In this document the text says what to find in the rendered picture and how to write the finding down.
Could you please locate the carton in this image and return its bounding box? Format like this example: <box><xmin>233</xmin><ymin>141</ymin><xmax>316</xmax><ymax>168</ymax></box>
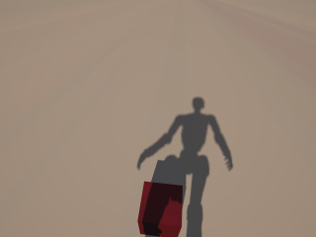
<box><xmin>137</xmin><ymin>181</ymin><xmax>183</xmax><ymax>237</ymax></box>

